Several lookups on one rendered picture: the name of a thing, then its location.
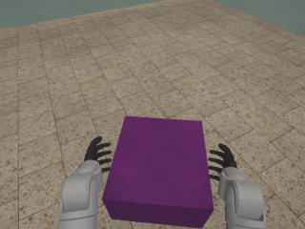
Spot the robot left hand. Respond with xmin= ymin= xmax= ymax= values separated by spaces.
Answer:
xmin=84 ymin=136 xmax=112 ymax=173

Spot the robot right hand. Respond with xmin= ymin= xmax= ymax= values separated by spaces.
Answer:
xmin=208 ymin=143 xmax=237 ymax=181

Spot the robot left forearm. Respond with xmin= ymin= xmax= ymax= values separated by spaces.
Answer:
xmin=58 ymin=159 xmax=104 ymax=229

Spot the carton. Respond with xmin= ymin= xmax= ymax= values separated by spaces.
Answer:
xmin=102 ymin=115 xmax=214 ymax=229

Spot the robot right forearm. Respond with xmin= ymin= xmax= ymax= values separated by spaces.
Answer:
xmin=217 ymin=167 xmax=267 ymax=229

